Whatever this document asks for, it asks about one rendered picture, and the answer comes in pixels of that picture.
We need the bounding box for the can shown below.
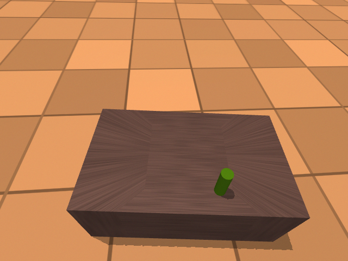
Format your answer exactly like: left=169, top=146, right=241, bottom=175
left=214, top=168, right=234, bottom=196

